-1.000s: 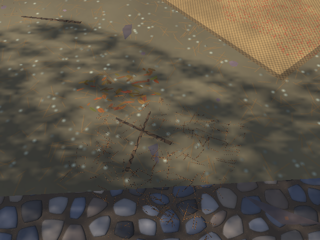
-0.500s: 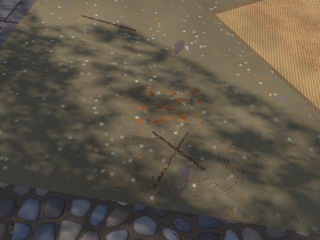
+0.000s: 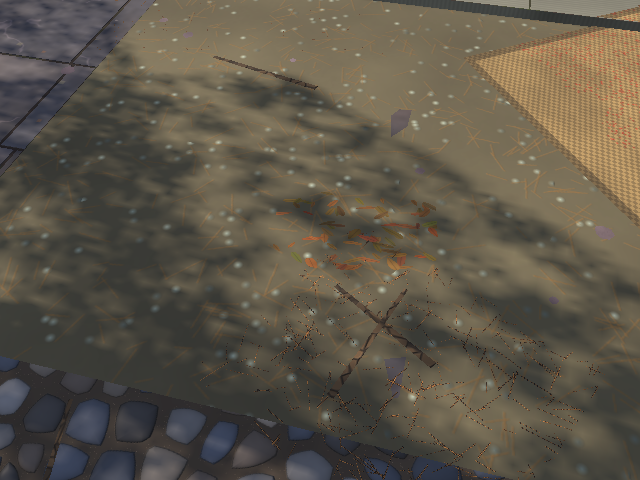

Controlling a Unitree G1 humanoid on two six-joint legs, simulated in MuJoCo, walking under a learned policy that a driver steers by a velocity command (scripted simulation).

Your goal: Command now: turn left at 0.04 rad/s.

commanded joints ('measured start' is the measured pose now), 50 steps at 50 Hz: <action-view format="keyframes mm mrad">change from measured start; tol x32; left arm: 1 10 123 33 -10 2 2 1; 50 214 38 28 122 28 -67 -41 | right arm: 1 14 -104 -14 -1 -2 -18 -9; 37 -333 -26 3 -104 -16 -66 66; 44 288 -245 -77 38 -58 -96 14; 50 41 -32 -22 44 -8 -119 30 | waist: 1 -3 53 -24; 38 48 -112 98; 45 -118 154 -348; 50 30 43 -2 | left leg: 1 -26 102 -93 -69 238 34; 7 -41 104 -101 -104 153 40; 13 -86 217 -347 -251 -603 189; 28 -585 92 78 598 61 50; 39 -406 27 190 188 156 78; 42 -33 -44 199 92 138 140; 44 467 375 -368 25 -128 264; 45 438 447 -693 -152 -202 332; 50 -69 249 -164 -259 86 209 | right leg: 1 42 -101 97 -63 181 -20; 11 -119 -20 51 22 -358 -41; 19 128 13 -72 19 -107 -65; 23 170 -403 628 -364 -609 -206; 42 211 -212 16 137 951 -98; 45 -405 44 52 937 -270 -60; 50 -328 -129 53 763 -35 -53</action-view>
